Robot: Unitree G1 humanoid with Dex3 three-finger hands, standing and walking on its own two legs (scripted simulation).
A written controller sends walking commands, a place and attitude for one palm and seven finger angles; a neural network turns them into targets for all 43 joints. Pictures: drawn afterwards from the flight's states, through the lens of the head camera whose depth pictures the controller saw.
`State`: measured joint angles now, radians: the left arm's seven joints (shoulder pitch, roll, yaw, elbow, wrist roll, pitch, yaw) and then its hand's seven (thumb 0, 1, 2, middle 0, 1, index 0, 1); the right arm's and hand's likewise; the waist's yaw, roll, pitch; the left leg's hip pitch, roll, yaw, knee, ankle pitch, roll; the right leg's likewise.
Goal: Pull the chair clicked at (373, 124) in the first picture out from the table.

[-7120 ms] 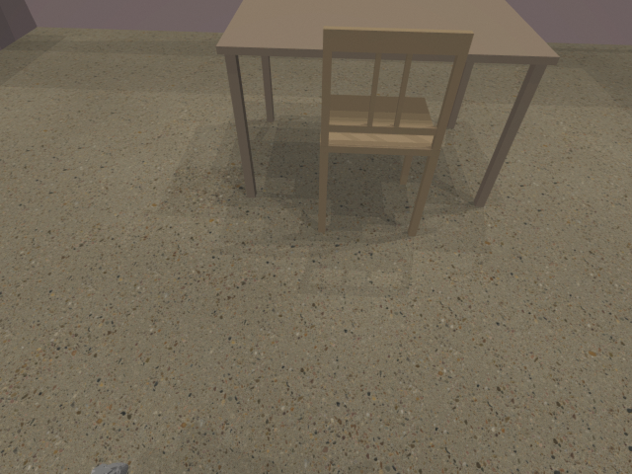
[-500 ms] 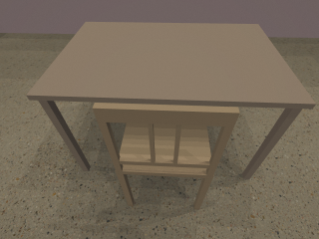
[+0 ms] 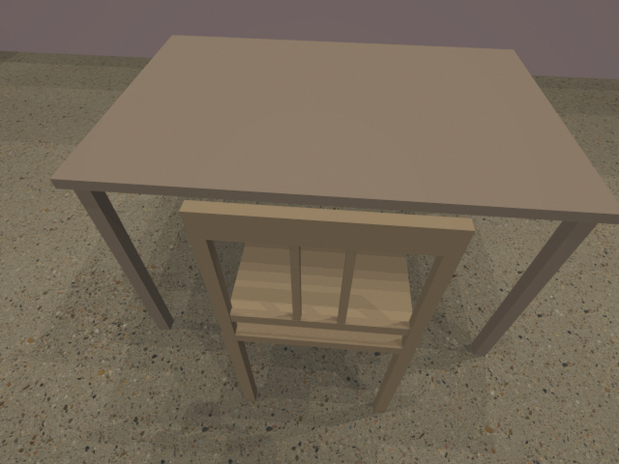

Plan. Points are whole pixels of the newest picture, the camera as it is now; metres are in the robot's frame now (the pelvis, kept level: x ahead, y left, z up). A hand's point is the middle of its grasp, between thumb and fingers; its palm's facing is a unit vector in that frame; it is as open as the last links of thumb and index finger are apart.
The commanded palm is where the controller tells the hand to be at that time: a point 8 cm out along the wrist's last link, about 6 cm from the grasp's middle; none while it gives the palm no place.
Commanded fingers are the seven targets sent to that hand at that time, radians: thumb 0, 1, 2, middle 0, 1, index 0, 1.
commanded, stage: look again from close up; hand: left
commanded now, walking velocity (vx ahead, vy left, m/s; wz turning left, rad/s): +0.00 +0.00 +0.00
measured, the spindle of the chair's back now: (296, 283) +0.44 +0.06 -0.11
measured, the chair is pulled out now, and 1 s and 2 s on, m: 0.00 0.00 0.00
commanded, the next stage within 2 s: raise the hand toward the chair's back in 0.84 s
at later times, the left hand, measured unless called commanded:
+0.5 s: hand out of the picture +0.00 +0.25 -0.18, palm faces -0.04 -0.97 -0.22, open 7.4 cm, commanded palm none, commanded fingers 0.00 0.90 0.90 -0.20 -0.30 -0.20 -0.30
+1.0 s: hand out of the picture +0.00 +0.22 -0.16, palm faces +0.05 -0.98 -0.19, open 7.3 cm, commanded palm +0.09 +0.27 -0.07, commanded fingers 0.00 0.81 0.86 -0.19 -0.29 -0.19 -0.29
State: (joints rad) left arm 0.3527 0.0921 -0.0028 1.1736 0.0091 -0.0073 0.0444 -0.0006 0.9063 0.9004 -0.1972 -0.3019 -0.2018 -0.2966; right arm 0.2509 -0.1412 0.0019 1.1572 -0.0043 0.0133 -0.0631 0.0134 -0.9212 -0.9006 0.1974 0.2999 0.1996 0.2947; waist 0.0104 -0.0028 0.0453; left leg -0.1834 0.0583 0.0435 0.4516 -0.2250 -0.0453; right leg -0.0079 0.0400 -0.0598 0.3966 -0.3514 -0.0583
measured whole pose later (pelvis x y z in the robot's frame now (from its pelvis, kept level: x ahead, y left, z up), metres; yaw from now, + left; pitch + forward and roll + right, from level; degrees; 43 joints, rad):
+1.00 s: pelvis -0.02 +0.06 +0.00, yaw -2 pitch +0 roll +0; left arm 0.46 0.16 -0.02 0.71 -0.03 0.10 0.07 0.02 0.92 0.90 -0.20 -0.30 -0.21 -0.30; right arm 0.30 -0.16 0.02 1.01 0.02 -0.07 -0.04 0.01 -0.92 -0.90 0.20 0.30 0.20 0.30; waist 0.00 -0.03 0.03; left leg -0.27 -0.04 0.07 0.51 -0.23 0.06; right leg -0.14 -0.02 -0.01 0.50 -0.35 0.01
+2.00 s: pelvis -0.07 +0.04 -0.09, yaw -2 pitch +15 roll -3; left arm 0.38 0.23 0.18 0.08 -0.29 -0.46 -0.26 0.00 -0.14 0.46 -0.09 -0.14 -0.10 -0.13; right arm 0.23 -0.25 -0.04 0.61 0.03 -0.21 -0.08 0.02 -0.90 -0.90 0.20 0.30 0.20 0.30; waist -0.03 0.03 -0.15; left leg -0.99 0.02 0.01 1.16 -0.43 0.04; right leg -0.84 0.03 -0.09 1.14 -0.57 -0.03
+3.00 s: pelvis -0.06 +0.05 -0.08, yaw -1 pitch +14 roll -4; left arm 0.30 0.27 0.19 0.08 -0.28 -0.39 -0.25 -0.01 -0.50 0.30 -0.06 -0.08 -0.06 -0.08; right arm 0.23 -0.25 0.01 0.56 0.03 -0.18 -0.06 0.01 -0.90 -0.90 0.20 0.30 0.20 0.30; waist -0.03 0.05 -0.14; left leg -0.93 0.02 0.00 1.11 -0.43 0.05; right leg -0.76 0.02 -0.10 1.07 -0.55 -0.02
